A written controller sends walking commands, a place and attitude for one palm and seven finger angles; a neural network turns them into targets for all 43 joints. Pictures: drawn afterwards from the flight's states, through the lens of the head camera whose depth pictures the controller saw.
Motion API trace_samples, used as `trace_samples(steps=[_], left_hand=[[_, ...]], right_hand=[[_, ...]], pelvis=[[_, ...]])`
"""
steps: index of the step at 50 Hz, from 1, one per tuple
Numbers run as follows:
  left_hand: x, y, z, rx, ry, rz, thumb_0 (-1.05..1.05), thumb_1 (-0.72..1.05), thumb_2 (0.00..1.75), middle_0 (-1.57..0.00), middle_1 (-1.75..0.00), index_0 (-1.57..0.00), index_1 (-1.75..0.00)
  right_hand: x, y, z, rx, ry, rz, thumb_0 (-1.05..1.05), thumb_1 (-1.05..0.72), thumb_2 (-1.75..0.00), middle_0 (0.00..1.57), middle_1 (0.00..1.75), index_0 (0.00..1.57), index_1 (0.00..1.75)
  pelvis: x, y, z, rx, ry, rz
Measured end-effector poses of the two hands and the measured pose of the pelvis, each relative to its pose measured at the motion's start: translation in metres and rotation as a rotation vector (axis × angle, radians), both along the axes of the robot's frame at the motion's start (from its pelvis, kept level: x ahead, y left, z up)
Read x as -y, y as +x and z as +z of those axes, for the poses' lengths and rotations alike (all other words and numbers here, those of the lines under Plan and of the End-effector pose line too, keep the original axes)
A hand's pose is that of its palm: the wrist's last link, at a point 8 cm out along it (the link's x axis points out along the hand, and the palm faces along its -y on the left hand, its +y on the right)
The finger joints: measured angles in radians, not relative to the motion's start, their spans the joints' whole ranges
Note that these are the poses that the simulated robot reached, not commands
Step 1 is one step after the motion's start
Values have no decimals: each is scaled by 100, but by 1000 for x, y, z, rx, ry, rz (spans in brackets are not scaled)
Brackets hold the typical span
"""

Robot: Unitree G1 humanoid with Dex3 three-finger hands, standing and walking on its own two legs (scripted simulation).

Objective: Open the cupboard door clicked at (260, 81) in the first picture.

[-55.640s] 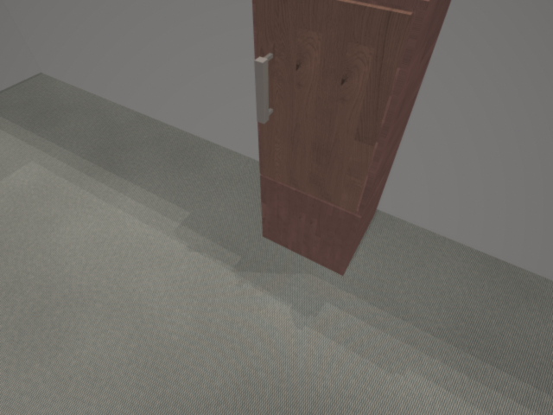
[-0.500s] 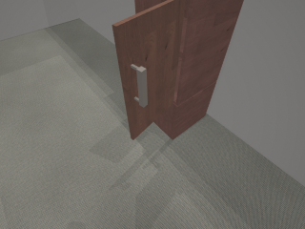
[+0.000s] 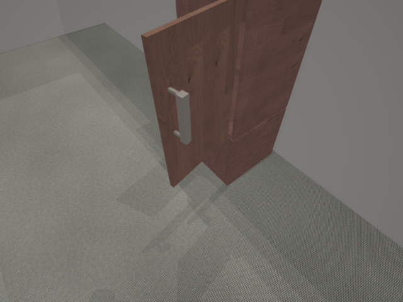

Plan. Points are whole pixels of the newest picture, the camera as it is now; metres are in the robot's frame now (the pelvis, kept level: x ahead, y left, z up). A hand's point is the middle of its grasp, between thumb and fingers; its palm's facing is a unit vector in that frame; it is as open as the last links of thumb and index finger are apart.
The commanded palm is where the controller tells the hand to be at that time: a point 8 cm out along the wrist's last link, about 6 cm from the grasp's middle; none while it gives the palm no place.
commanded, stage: stand and wait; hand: left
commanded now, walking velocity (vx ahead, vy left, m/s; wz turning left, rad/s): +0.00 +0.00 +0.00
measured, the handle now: (179, 116) +0.59 +0.10 +0.01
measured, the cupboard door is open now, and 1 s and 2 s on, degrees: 100 100 100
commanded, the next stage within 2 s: none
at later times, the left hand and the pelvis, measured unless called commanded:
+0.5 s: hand out of the picture +0.01 +0.16 -0.17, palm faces +0.05 -0.98 -0.21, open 7.3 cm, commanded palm none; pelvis +0.01 -0.01 +0.00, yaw +0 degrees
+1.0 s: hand out of the picture +0.00 +0.15 -0.17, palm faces +0.06 -0.98 -0.20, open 7.3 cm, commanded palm none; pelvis +0.01 -0.02 +0.00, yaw +1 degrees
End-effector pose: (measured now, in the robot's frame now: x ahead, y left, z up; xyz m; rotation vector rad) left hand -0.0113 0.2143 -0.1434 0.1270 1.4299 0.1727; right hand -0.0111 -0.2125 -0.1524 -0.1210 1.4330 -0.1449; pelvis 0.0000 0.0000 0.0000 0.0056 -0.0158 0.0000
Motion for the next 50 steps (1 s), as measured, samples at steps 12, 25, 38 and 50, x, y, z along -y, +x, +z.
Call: trace_samples(steps=[12,25,38,50], left_hand=[[3,9,1,5,8,1,0,91,90,-20,-30,-20,-30],[5,14,3,5,22,4,0,91,90,-20,-30,-20,-30],[10,14,3,8,20,11,0,91,90,-20,-30,-20,-30],[16,8,2,-8,12,17,0,91,90,-20,-30,-20,-30]], right_hand=[[8,9,0,-1,-4,3,1,-91,-90,20,30,20,30],[15,16,-1,5,-6,8,1,-90,-90,20,30,20,30],[20,18,-1,4,-7,13,1,-90,-90,20,30,20,30],[22,13,-1,-15,-5,15,1,-90,-90,20,30,20,30]], pelvis=[[7,8,0,-2,2,2],[12,13,0,-1,4,2],[17,15,0,3,5,6],[20,15,0,2,3,9]])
